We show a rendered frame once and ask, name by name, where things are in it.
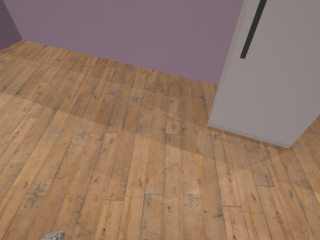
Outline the handle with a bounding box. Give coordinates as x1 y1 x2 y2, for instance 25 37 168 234
240 0 267 59

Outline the fridge door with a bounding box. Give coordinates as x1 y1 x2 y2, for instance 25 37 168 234
211 0 320 145

